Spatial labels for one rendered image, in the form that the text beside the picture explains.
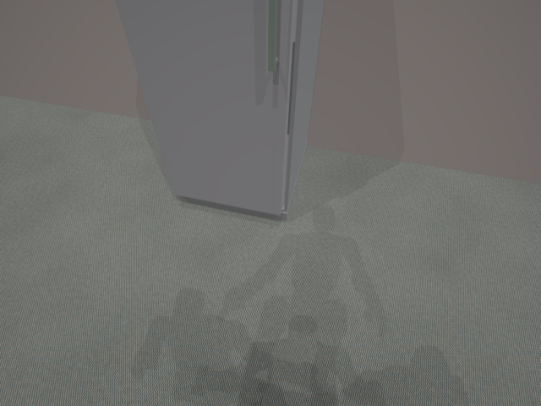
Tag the fridge door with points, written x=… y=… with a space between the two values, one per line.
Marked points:
x=219 y=115

